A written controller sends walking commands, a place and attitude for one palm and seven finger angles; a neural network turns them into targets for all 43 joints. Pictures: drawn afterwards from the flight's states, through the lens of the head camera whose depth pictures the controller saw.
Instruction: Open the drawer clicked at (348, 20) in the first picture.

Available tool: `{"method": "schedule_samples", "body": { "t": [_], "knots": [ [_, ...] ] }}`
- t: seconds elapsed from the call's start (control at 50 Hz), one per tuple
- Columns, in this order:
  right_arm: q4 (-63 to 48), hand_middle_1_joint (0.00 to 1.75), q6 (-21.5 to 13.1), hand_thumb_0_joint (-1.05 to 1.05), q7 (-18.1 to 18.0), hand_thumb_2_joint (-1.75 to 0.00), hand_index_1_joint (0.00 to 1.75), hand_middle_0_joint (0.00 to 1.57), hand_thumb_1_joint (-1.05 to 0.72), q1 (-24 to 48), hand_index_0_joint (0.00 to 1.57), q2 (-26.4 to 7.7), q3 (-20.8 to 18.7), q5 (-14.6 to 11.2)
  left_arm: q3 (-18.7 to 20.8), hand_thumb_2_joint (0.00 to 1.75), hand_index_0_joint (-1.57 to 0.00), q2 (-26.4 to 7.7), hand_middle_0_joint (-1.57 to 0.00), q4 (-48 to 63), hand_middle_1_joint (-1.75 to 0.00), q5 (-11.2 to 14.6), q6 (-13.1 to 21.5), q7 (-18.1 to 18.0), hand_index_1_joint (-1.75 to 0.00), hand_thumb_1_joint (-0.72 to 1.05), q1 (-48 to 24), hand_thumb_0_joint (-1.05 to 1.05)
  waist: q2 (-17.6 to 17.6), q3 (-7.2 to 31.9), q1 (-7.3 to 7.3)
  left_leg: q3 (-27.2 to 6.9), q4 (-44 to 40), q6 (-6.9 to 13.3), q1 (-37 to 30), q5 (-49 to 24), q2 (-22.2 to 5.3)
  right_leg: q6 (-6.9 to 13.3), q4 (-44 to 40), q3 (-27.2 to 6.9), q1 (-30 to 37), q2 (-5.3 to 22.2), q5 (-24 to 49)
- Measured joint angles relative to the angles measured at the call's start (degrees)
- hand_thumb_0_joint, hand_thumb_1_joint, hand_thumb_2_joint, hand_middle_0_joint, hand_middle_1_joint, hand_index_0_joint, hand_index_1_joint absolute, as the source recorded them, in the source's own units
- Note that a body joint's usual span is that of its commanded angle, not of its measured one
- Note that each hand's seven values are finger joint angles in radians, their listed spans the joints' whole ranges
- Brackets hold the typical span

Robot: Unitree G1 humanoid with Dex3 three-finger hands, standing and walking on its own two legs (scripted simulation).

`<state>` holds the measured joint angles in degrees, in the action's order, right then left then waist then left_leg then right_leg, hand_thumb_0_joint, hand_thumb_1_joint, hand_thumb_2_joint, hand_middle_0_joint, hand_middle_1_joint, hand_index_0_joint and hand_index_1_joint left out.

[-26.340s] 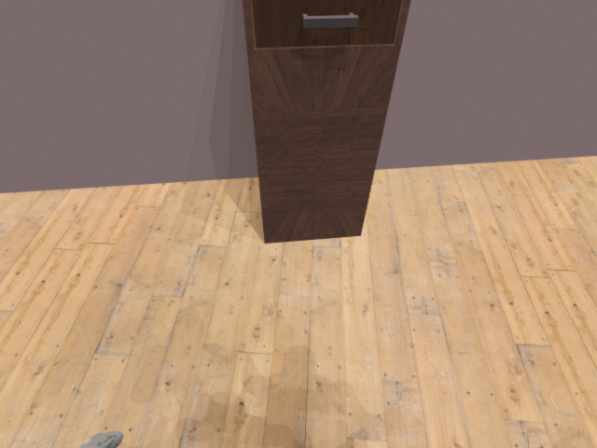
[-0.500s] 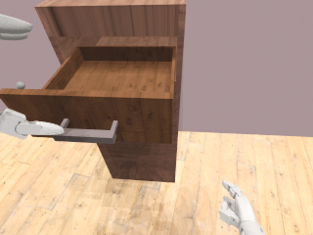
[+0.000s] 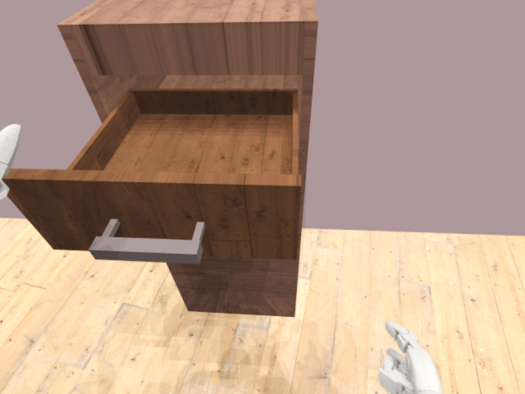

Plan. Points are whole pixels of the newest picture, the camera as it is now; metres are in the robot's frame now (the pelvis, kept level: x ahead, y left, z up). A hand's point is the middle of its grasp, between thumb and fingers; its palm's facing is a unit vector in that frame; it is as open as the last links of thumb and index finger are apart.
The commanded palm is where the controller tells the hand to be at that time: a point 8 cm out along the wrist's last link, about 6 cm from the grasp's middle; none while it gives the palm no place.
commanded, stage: draw the hand back to the body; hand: left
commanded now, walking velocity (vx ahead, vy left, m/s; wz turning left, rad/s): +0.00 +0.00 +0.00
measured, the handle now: (151, 238) +0.27 +0.19 +0.14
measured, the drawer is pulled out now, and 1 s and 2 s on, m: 0.29 0.29 0.29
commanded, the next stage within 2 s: step back with the hand held close in 0.32 s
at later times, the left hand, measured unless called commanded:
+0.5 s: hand out of the picture +0.19 +0.23 +0.32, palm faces +0.60 -0.74 -0.31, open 7.5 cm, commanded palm +0.12 +0.27 +0.32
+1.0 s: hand out of the picture +0.12 +0.22 +0.32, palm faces +0.62 -0.69 -0.37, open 7.4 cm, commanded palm +0.04 +0.28 +0.32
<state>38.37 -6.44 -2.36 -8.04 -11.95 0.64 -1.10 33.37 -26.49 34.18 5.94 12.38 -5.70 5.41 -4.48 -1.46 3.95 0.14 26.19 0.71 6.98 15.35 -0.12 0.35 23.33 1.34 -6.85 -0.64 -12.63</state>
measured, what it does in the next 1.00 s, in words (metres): shifts its weight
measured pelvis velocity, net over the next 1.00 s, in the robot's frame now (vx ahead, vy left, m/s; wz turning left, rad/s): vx -0.08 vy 0.00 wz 0.01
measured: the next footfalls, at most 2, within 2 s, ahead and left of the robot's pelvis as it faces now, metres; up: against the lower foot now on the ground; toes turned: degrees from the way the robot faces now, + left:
left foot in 1.14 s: -0.07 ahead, +0.13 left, +0.00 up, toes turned +3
right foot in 1.40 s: -0.25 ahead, -0.11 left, +0.00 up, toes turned +4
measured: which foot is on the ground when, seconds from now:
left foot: down 0.00-0.94, up 0.96-1.00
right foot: down 0.00-1.00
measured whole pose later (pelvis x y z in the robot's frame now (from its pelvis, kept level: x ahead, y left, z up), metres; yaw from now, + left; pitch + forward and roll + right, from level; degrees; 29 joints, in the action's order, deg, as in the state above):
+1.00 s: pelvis -0.08 +0.00 -0.02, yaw +0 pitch +1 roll -2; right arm 35.4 -4.1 -1.8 -10.0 -11.8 0.1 -1.2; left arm 38.4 -31.4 42.0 2.2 14.7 -8.0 7.2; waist -1.8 -1.5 -1.0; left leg -0.8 44.0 0.0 26.8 19.6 -0.5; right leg 1.5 34.0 3.8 -21.7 -1.0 -13.2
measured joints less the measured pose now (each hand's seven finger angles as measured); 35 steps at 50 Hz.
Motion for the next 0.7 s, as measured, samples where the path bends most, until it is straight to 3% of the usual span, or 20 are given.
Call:
{"method": "schedule_samples", "body": {
  "t": [0.16,0.34,0.46,0.58,0.7],
  "knots": [
    [-0.65,0.3,-0.48,0.02,0.05,-0.9,0.3,0.2,-0.9,0.25,0.21,0.25,0.48,0.7,-3.91,0.8,-0.23,5.02,-0.22,6.13,-0.45,-0.45,-2.32,-0.23,-0.45,0.65,6.17,0.01,0.64,0.45,0.97,-0.21,0.38,-0.13,0.38,0.22,-0.18,0.13,0.16,0.23,-0.22,-0.17,-0.15],
    [0.17,0.3,-0.14,0.02,-0.55,-0.9,0.3,0.2,-0.9,0.17,0.21,0.53,0.44,0.24,-1.35,0.88,-0.22,1.49,-0.21,2.3,-0.33,-0.87,-1.07,-1.33,-0.33,0.83,-0.84,0.01,0.48,0.42,1.01,-1.14,0.58,-0.63,-0.31,0.12,-0.49,0.61,-0.16,1.15,0.97,-0.49,-0.07],
    [-0.61,0.3,0.65,0.02,-0.01,-0.9,0.3,0.2,-0.9,-0.14,0.21,0.05,0.65,0.11,-1.47,0.89,-0.21,2.83,-0.21,0.01,-0.31,-0.35,-2.67,-0.96,-0.31,0.87,0.22,0.01,-0.07,-0.17,-0.23,-0.75,0.03,-0.74,0.59,-0.72,-0.67,0.78,-0.1,0.79,-0.36,-0.65,0.57],
    [-2.8,0.3,2.46,0.02,0.09,-0.9,0.3,0.2,-0.9,-0.93,0.21,-1.41,0.02,-0.36,0.28,0.9,-0.21,-1.25,-0.21,7.4,-0.3,-2.02,0.64,-0.35,-0.3,0.88,6.72,0.01,0.5,0.43,-3.19,-2.16,5.01,-0.7,8.45,0.23,-1.45,0.92,0.86,2.19,-5.96,-1.48,1.31],
    [-2.36,0.3,3.43,0.02,-0.89,-0.9,0.3,0.2,-0.9,-2.15,0.21,-2.11,-1.84,-0.66,4.7,0.9,-0.22,-6.6,-0.21,11.15,-0.3,-2.52,2.81,-1.58,-0.3,0.88,9.79,0.01,3.23,-0.21,-3.8,-0.96,5.51,0.12,11.22,-0.57,-0.04,-0.26,3.63,1.11,-10.02,0.06,1.29]
  ]
}}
